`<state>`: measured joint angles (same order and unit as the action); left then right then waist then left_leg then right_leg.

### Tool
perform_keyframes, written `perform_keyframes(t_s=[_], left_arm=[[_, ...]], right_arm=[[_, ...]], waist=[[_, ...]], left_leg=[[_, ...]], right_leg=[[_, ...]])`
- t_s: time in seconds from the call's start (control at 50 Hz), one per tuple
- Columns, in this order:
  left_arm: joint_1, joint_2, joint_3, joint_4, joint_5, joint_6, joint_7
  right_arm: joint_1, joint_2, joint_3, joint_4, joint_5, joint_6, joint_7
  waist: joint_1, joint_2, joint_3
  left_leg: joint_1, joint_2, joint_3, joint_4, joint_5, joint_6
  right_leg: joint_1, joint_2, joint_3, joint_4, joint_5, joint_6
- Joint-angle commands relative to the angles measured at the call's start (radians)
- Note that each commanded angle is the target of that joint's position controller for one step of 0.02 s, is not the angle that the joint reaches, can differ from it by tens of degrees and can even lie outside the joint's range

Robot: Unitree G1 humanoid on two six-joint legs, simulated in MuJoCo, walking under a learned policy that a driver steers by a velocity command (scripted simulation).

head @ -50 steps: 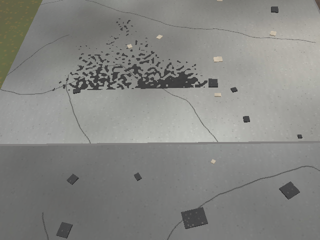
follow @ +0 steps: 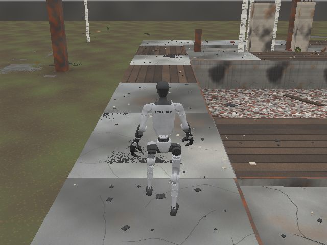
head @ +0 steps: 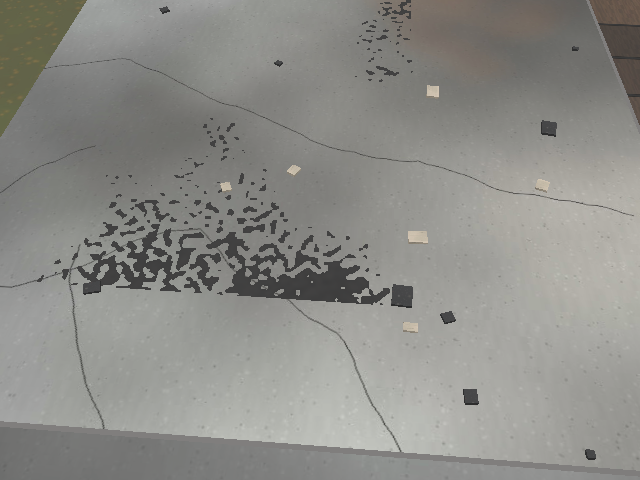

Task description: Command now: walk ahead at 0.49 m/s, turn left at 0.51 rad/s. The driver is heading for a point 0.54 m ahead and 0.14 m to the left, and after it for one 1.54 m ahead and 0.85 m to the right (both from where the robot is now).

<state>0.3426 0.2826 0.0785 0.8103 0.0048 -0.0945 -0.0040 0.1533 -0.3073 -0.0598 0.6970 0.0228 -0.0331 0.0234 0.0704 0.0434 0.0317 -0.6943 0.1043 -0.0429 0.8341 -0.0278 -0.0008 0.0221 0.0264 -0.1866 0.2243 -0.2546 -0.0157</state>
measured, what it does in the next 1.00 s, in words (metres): walks ahead, turning left: left foot, then right foot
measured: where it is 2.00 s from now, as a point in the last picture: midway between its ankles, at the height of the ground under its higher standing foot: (263, 474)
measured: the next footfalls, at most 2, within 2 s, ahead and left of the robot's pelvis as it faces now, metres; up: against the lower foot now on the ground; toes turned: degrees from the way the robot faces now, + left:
left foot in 0.16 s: +0.27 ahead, +0.13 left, +0.00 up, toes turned +8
right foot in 0.64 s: +0.38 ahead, -0.06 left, +0.00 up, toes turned +29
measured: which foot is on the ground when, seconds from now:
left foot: up 0.00-0.14, down 0.16-0.66, up 0.68-0.98, down 1.00-1.00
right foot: down 0.00-0.16, up 0.18-0.62, down 0.64-1.00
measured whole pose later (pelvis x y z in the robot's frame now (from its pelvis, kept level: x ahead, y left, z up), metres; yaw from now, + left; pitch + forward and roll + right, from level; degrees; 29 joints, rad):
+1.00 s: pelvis +0.29 +0.05 +0.00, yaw +30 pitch +2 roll +0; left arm 0.27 0.29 0.05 0.76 -0.02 -0.01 0.00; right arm 0.20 -0.29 -0.04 0.65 0.01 0.01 0.01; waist 0.04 0.00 0.00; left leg -0.24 -0.01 0.00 0.50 -0.31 0.01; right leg -0.23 -0.04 0.00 0.46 -0.26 0.01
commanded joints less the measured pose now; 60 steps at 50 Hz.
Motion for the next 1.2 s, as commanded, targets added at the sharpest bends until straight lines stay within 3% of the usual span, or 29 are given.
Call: perform_keyframes(t_s=[0.02,0.06,0.1,0.14,0.16,0.18,0.2,0.22,0.26,0.28,0.32,0.38,0.48,0.62,0.64,0.66,0.68,0.7,0.72,0.78,0.86,0.96,1.0,1.02,1.04,1.06,1.08,1.12,1.2], left_arm=[[-0.064,0.166,0.038,-0.063,-0.013,-0.010,0.009],[-0.040,0.184,0.044,-0.048,-0.024,0.005,0.009],[-0.055,0.214,0.051,-0.050,-0.028,0.026,0.017],[-0.077,0.224,0.051,-0.064,-0.040,0.045,0.027],[-0.063,0.193,0.037,-0.076,-0.034,0.038,0.029],[0.071,0.038,-0.009,-0.120,0.029,0.026,0.014],[0.063,0.122,-0.011,-0.110,0.011,0.005,0.003],[-0.072,0.182,0.007,-0.136,-0.028,0.003,0.001],[-0.122,0.157,0.000,-0.144,-0.010,0.011,0.025],[-0.109,0.168,0.005,-0.142,-0.003,0.025,0.030],[-0.078,0.154,0.003,-0.132,0.004,0.049,0.034],[-0.096,0.117,-0.010,-0.134,0.013,0.064,0.044],[-0.205,0.111,-0.014,-0.161,0.002,0.081,0.038],[-0.205,0.125,0.002,-0.171,-0.007,0.048,0.016],[-0.175,0.147,0.011,-0.162,-0.002,0.042,0.016],[-0.175,0.215,0.026,-0.175,0.013,0.048,0.024],[-0.174,0.255,0.037,-0.158,0.043,0.060,0.022],[-0.181,0.199,0.027,-0.175,0.032,0.060,0.022],[-0.198,0.148,0.013,-0.183,0.025,0.061,0.025],[-0.216,0.128,0.003,-0.171,-0.004,0.075,0.030],[-0.157,0.153,0.011,-0.145,-0.009,0.085,0.032],[-0.135,0.198,0.020,-0.120,-0.037,0.075,0.007],[-0.129,0.135,-0.004,-0.112,-0.029,0.062,-0.002],[-0.169,0.048,-0.032,-0.133,-0.006,0.048,-0.014],[-0.227,0.058,-0.031,-0.198,-0.016,0.029,-0.010],[-0.258,0.147,-0.003,-0.199,-0.030,0.017,-0.005],[-0.230,0.166,0.007,-0.187,-0.039,0.012,-0.010],[-0.204,0.148,0.007,-0.160,-0.028,0.006,-0.019],[-0.197,0.070,-0.017,-0.140,-0.015,0.016,-0.037]], right_arm=[[-0.083,-0.016,0.009,-0.094,0.000,-0.012,0.024],[-0.126,-0.029,0.006,-0.124,0.001,-0.011,0.035],[-0.106,-0.061,-0.011,-0.142,-0.010,-0.009,0.042],[0.115,-0.136,-0.056,-0.097,-0.014,-0.007,0.034],[0.243,-0.197,-0.085,-0.072,-0.015,0.002,0.013],[0.199,-0.318,-0.095,-0.090,-0.024,0.006,-0.006],[0.215,-0.283,-0.083,-0.150,-0.028,-0.002,0.003],[0.174,-0.225,-0.067,-0.150,-0.029,-0.008,0.011],[0.074,-0.157,-0.051,-0.141,-0.001,-0.010,0.004],[0.039,-0.144,-0.045,-0.149,-0.012,-0.006,-0.003],[0.005,-0.151,-0.047,-0.153,-0.033,-0.003,-0.009],[0.012,-0.173,-0.054,-0.135,-0.025,0.004,-0.025],[0.005,-0.174,-0.054,-0.134,-0.013,0.046,-0.053],[-0.007,-0.152,-0.048,-0.144,-0.001,0.068,-0.052],[-0.004,-0.132,-0.042,-0.149,0.003,0.070,-0.054],[0.056,-0.076,-0.027,-0.150,-0.013,0.071,-0.053],[0.069,-0.103,-0.034,-0.179,-0.006,0.064,-0.051],[0.095,-0.191,-0.059,-0.155,-0.020,0.058,-0.050],[0.085,-0.216,-0.073,-0.130,-0.009,0.063,-0.050],[0.071,-0.124,-0.050,-0.116,-0.009,0.090,-0.054],[-0.020,-0.055,-0.013,-0.151,-0.008,0.067,-0.030],[0.036,-0.067,-0.011,-0.105,-0.009,0.024,-0.012],[0.142,-0.080,-0.018,-0.067,-0.006,0.017,-0.020],[0.248,-0.125,-0.027,-0.050,-0.011,0.016,-0.030],[0.277,-0.249,-0.059,-0.044,-0.025,0.013,-0.023],[0.274,-0.199,-0.049,-0.044,-0.026,-0.006,-0.019],[0.249,-0.145,-0.030,-0.041,-0.024,-0.021,-0.020],[0.201,-0.112,-0.019,-0.042,-0.016,-0.035,-0.021],[0.134,-0.097,-0.014,-0.044,-0.036,-0.026,-0.038]], waist=[[-0.013,-0.067,0.086],[-0.007,-0.067,0.091],[-0.041,-0.097,0.051],[-0.164,-0.109,-0.095],[-0.228,-0.052,-0.173],[-0.081,0.262,-0.277],[-0.149,0.140,-0.545],[-0.177,0.030,-0.440],[-0.106,-0.053,-0.200],[-0.072,-0.030,-0.165],[-0.035,-0.007,-0.155],[-0.034,-0.002,-0.172],[-0.066,0.052,-0.166],[-0.053,0.121,-0.139],[-0.044,0.099,-0.139],[-0.085,-0.091,-0.179],[-0.113,-0.352,-0.125],[-0.092,-0.271,-0.136],[-0.085,-0.189,-0.127],[-0.083,-0.155,-0.101],[-0.022,-0.249,-0.085],[-0.056,-0.214,-0.042],[-0.112,-0.167,-0.077],[-0.150,-0.013,-0.124],[-0.164,0.214,-0.073],[-0.183,0.137,0.005],[-0.154,0.125,0.045],[-0.127,0.098,0.069],[-0.098,0.059,0.026]], left_leg=[[0.027,0.010,0.027,-0.125,0.067,0.023],[0.016,-0.005,0.053,-0.174,0.021,0.049],[0.101,-0.072,0.117,-0.203,-0.063,0.079],[0.402,-0.168,0.158,-0.258,-0.038,0.126],[0.664,-0.141,0.071,-0.306,0.144,0.166],[1.046,0.160,-0.380,-0.239,0.527,0.339],[1.101,0.288,-0.701,-0.361,0.417,0.468],[1.012,0.238,-0.562,-0.408,0.406,0.409],[0.727,0.143,-0.372,-0.438,0.359,0.323],[0.605,0.116,-0.327,-0.465,0.376,0.311],[0.474,0.092,-0.286,-0.494,0.429,0.308],[0.426,0.057,-0.236,-0.479,0.487,0.296],[0.414,0.009,-0.288,-0.474,0.113,0.236],[0.493,-0.013,-0.440,-0.349,0.109,0.183],[0.449,-0.052,-0.422,-0.300,0.019,0.141],[0.349,-0.144,-0.298,-0.109,-0.305,0.081],[0.124,-0.276,-0.130,0.060,-0.643,0.019],[0.085,-0.200,-0.127,0.273,-0.634,-0.028],[0.096,-0.185,-0.126,0.345,-0.566,-0.047],[0.099,-0.165,-0.083,0.350,-0.441,-0.087],[0.183,-0.131,0.018,0.049,-0.413,-0.069],[0.486,-0.143,0.094,-0.382,-0.244,0.015],[0.729,-0.109,0.037,-0.456,-0.212,0.053],[0.874,0.061,-0.187,-0.510,-0.265,0.099],[0.844,0.245,-0.501,-0.609,-0.467,0.241],[0.801,0.269,-0.568,-0.648,-0.540,0.303],[0.797,0.235,-0.508,-0.653,-0.556,0.286],[0.801,0.180,-0.377,-0.675,-0.406,0.243],[0.678,0.082,-0.050,-0.639,0.276,0.181]], right_leg=[[-0.069,-0.295,0.057,-0.112,0.310,-0.145],[0.007,-0.312,0.032,-0.074,0.373,-0.130],[0.052,-0.303,-0.003,0.071,0.759,-0.102],[0.004,-0.256,-0.031,0.402,0.968,-0.055],[-0.177,-0.203,-0.037,0.667,0.740,0.003],[-0.620,-0.027,0.004,1.077,-0.360,0.083],[-0.656,0.029,0.260,1.253,-0.468,0.086],[-0.703,-0.023,0.301,1.242,-0.368,0.068],[-0.714,-0.092,0.273,1.087,-0.228,0.065],[-0.644,-0.108,0.280,1.043,-0.191,0.067],[-0.555,-0.096,0.267,0.980,-0.163,0.081],[-0.538,-0.069,0.259,0.840,-0.103,0.112],[-0.519,-0.033,0.285,0.638,0.030,0.125],[-0.363,0.003,0.289,0.246,0.052,0.068],[-0.261,-0.056,0.311,0.142,0.183,0.039],[-0.133,-0.271,0.481,0.131,0.375,-0.042],[-0.098,-0.424,0.710,0.109,0.587,-0.227],[-0.101,-0.462,0.717,0.117,0.590,-0.285],[-0.123,-0.393,0.605,0.139,0.562,-0.247],[-0.140,-0.273,0.436,0.130,0.414,-0.183],[-0.147,-0.232,0.414,0.020,-0.095,-0.180],[-0.275,-0.247,0.391,0.030,-0.124,-0.179],[-0.411,-0.207,0.346,0.131,-0.116,-0.116],[-0.548,-0.121,0.240,0.381,-0.160,-0.041],[-0.769,-0.025,0.145,0.572,-0.281,0.004],[-0.856,-0.076,0.215,0.743,-0.311,0.009],[-0.903,-0.104,0.241,0.800,-0.232,-0.003],[-0.934,-0.133,0.241,0.803,-0.087,-0.006],[-0.734,-0.107,0.182,0.670,0.095,0.050]])
Velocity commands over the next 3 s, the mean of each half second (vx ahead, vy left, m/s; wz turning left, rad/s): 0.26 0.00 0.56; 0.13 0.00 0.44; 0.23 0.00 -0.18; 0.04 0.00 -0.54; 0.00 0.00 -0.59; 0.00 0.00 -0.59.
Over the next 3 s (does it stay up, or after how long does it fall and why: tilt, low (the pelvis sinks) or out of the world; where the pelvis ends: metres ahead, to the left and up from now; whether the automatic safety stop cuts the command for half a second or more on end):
stays up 0.48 0.17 0.00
